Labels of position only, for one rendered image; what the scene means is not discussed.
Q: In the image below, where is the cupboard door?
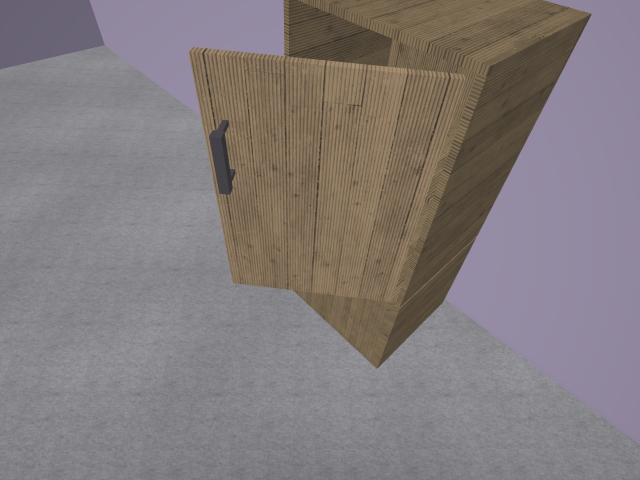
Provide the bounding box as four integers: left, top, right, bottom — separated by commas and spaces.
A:
188, 47, 466, 302

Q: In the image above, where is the handle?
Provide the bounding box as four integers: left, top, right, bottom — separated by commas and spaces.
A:
209, 120, 235, 195

